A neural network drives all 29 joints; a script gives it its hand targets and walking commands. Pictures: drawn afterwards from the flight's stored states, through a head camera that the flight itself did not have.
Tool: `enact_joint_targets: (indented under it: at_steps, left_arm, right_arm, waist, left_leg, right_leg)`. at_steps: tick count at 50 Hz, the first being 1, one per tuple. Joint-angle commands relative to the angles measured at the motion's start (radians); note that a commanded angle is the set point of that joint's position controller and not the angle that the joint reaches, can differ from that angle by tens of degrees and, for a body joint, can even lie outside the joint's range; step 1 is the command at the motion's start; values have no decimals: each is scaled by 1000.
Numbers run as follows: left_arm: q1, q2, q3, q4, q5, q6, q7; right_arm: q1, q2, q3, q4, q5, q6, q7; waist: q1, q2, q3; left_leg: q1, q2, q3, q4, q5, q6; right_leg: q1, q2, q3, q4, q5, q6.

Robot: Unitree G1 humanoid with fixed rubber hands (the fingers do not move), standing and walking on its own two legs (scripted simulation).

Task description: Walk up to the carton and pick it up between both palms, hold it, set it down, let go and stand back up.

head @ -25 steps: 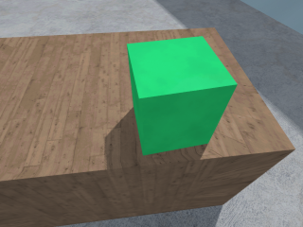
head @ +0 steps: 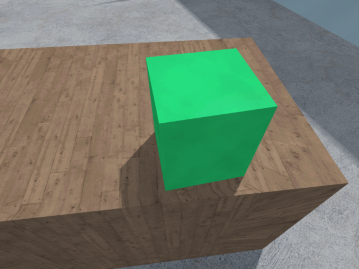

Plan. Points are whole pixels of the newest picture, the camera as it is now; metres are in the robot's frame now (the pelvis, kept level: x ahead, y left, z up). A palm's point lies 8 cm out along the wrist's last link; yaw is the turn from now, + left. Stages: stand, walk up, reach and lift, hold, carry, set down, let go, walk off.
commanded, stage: walk up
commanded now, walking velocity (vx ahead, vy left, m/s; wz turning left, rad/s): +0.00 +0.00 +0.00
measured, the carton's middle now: (199, 122) +0.42 -0.03 +0.08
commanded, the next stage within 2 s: none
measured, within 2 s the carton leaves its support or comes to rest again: neither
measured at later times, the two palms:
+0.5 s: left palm out of the picture -0.01 +0.22 -0.14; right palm out of the picture -0.02 -0.31 -0.14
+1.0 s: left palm out of the picture -0.08 +0.18 -0.13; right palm out of the picture +0.01 -0.33 -0.12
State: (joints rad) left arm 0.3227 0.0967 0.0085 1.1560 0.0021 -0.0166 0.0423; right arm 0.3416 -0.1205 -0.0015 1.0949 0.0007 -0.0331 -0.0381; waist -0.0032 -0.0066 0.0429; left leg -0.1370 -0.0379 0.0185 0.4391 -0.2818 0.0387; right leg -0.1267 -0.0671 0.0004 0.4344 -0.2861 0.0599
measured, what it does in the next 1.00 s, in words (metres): shifts its weight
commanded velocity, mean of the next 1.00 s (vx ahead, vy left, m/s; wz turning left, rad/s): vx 0.00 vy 0.00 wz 0.00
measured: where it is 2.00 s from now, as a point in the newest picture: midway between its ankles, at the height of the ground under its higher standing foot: outside the picture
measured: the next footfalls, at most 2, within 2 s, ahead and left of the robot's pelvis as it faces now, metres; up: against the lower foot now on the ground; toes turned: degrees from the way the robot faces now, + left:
none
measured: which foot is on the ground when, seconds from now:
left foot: down 0.00-1.00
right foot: down 0.00-1.00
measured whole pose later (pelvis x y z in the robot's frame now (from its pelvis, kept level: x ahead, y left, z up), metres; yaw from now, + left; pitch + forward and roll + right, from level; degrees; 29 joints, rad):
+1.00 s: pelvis -0.09 -0.08 -0.01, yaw +9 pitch -3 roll +0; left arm 0.27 0.26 -0.01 0.89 -0.01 0.02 0.00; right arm 0.34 -0.26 -0.03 0.76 0.00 -0.01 -0.01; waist 0.01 0.01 0.07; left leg -0.25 -0.01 -0.10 0.53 -0.24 -0.03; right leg -0.23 -0.02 -0.08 0.53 -0.25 -0.02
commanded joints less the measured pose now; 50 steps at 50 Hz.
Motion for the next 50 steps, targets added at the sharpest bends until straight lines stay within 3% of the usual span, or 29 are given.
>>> enact_joint_targets:
  at_steps: [1, 5, 6, 7, 10, 13, 15, 16, 19, 22, 23, 26, 27, 28, 30, 31, 33, 34, 35, 36, 38, 39, 40, 42, 43, 44, 46, 48, 50]
  left_arm:
    - [147, 32, -4, 8, -5, 7, -5]
    - [124, 119, 16, -1, 14, 23, 6]
    - [4, 226, 30, -76, -3, 18, 14]
    - [37, 192, 28, -71, -5, 21, 23]
    - [21, 152, 16, -82, 0, 31, 26]
    - [-3, 172, 20, -116, 5, 45, 28]
    - [-4, 181, 14, -131, 3, 46, 26]
    - [15, 164, 10, -131, 3, 42, 27]
    - [-13, 253, 27, -189, 10, 32, 23]
    - [-59, 316, 39, -217, 9, 41, 11]
    - [-77, 337, 41, -226, 7, 44, 8]
    - [-165, 357, 53, -297, 8, 58, -5]
    - [-189, 359, 50, -307, 10, 57, -9]
    - [-186, 362, 51, -318, 5, 64, -12]
    - [-196, 372, 51, -335, 3, 74, -18]
    - [-199, 360, 49, -330, 2, 79, -26]
    - [-123, 271, 27, -327, -2, 76, -34]
    - [-98, 272, 23, -326, 6, 76, -35]
    - [-117, 294, 24, -333, 0, 76, -30]
    - [-116, 298, 29, -343, 9, 69, -25]
    - [-89, 276, 21, -332, -1, 50, -34]
    - [-60, 266, 12, -328, -5, 38, -32]
    - [-44, 295, 10, -313, -3, 29, -32]
    - [-40, 320, 18, -320, -5, 18, -34]
    - [-64, 328, 17, -326, -7, 14, -31]
    - [-88, 333, 18, -326, -4, 16, -39]
    - [-85, 319, 16, -327, -16, 19, -41]
    - [-72, 318, 13, -343, -9, 13, -38]
    - [-54, 323, 12, -334, -16, 5, -39]
  right_arm:
    - [116, -75, -7, 11, 1, 2, -1]
    - [77, -74, -7, -13, -6, -3, -3]
    - [76, -163, -37, -85, 9, -20, -27]
    - [84, -176, -34, -72, 2, -28, -36]
    - [136, -185, -42, -88, -13, -27, -46]
    - [112, -209, -50, -134, -13, -14, -49]
    - [84, -203, -52, -161, -12, -5, -44]
    - [54, -215, -58, -184, -13, -1, -40]
    - [31, -199, -64, -222, -16, 20, -33]
    - [28, -153, -38, -257, -10, 31, -25]
    - [65, -153, -41, -265, -10, 29, -26]
    - [86, -184, -54, -287, -33, 28, -19]
    - [95, -180, -53, -295, -30, 28, -20]
    - [109, -186, -50, -293, -37, 26, -23]
    - [109, -224, -63, -329, -37, 16, -22]
    - [139, -219, -60, -328, -45, 11, -18]
    - [133, -285, -64, -346, -40, -7, -14]
    - [118, -296, -69, -351, -30, -9, -13]
    - [87, -340, -77, -364, -27, -8, -19]
    - [61, -331, -78, -369, -26, -12, -16]
    - [10, -296, -71, -387, -25, -9, -9]
    - [-13, -275, -63, -385, -19, -4, -4]
    - [-6, -260, -66, -394, -8, -3, 5]
    - [34, -259, -53, -405, 2, -3, 16]
    - [38, -246, -46, -401, 12, -5, 20]
    - [68, -239, -53, -384, 5, 2, 22]
    - [47, -252, -57, -386, -2, 17, 26]
    - [23, -231, -47, -398, -7, 19, 31]
    - [55, -251, -50, -396, -2, 14, 31]
  waist:
    - [15, -19, 99]
    - [9, 33, 81]
    - [-20, -27, 116]
    - [-16, 40, 79]
    - [-29, 64, 29]
    - [-20, 115, 4]
    - [-7, 127, -26]
    - [2, 102, -29]
    - [8, 47, -75]
    - [4, -51, -33]
    - [-20, -74, -54]
    - [-16, -115, 9]
    - [-15, -170, -1]
    - [-15, -145, 35]
    - [-27, -140, 72]
    - [-34, -92, 87]
    - [-7, 180, 76]
    - [0, 191, 78]
    - [-7, 189, 108]
    - [-1, 235, 108]
    - [31, 169, 52]
    - [49, 184, 43]
    - [42, 143, -2]
    - [20, 81, -46]
    - [-1, 76, -57]
    - [-2, 10, -24]
    - [7, 7, 6]
    - [6, 0, 67]
    - [-14, -67, 54]
  left_leg:
    - [-39, 108, -74, -80, 316, 17]
    - [-53, 116, -102, -99, 256, 22]
    - [-53, 196, -191, -62, 587, -32]
    - [-8, 226, -195, -46, 731, -25]
    - [92, 273, -261, -40, 795, 22]
    - [41, 290, -283, -51, 667, 54]
    - [-35, 277, -284, -55, 561, 58]
    - [-66, 258, -263, -27, 503, 80]
    - [-120, 149, -161, 50, 327, 24]
    - [-123, 70, -108, 191, 104, -19]
    - [-105, 50, -98, 213, 60, -31]
    - [-118, 25, -45, 326, -93, -44]
    - [-116, 29, -49, 387, -149, -39]
    - [-127, 31, -44, 385, -174, -38]
    - [-111, 53, -88, 310, -137, -28]
    - [-130, 81, -140, 187, -37, -21]
    - [-172, 255, -456, -95, 15, 47]
    - [-203, 308, -573, -162, -2, 93]
    - [-280, 347, -595, -160, 80, 160]
    - [-295, 332, -565, -143, 104, 176]
    - [-240, 273, -414, -73, 152, 140]
    - [-254, 210, -311, -42, 226, 91]
    - [-236, 164, -268, -25, 168, 36]
    - [-195, 121, -247, 2, 120, -21]
    - [-162, 108, -226, -16, 85, -26]
    - [-158, 91, -214, -21, 6, -16]
    - [-128, 87, -211, -24, -77, -14]
    - [-158, 75, -191, -3, -64, -13]
    - [-86, 71, -164, 14, 3, -25]
  right_leg:
    - [-45, -41, 23, -77, 224, -27]
    - [-30, -46, 25, -81, 213, -39]
    - [-65, -52, 9, -7, 232, -25]
    - [-69, -42, 2, -6, 197, -10]
    - [-159, -27, -31, 94, 93, -6]
    - [-153, -19, -24, 136, -49, -13]
    - [-86, -11, -13, 109, 40, -26]
    - [-47, -19, -28, 83, 74, -33]
    - [30, -64, 20, 41, 276, -74]
    - [-75, -134, 94, -58, 192, -165]
    - [-108, -156, 99, -79, 143, -175]
    - [-210, -204, 113, -106, 92, -226]
    - [-232, -220, 127, -111, 107, -247]
    - [-244, -215, 102, -100, 105, -249]
    - [-298, -211, 100, -68, 59, -246]
    - [-271, -162, 54, 13, 58, -201]
    - [-252, -9, -32, 214, -102, -79]
    - [-239, 21, -36, 273, -183, -44]
    - [-215, 16, -9, 361, -217, -41]
    - [-199, -3, 27, 386, -229, -48]
    - [-125, -9, 11, 201, -132, -55]
    - [-45, -3, 2, 63, 6, -56]
    - [8, -19, 4, 29, 92, -64]
    - [33, -43, 54, 8, 140, -77]
    - [13, -65, 66, -9, 124, -77]
    - [-68, -69, 81, -22, -7, -99]
    - [-138, -63, 76, -72, -131, -96]
    - [-167, -77, 96, -122, -155, -87]
    - [-226, -83, 117, -165, -179, -87]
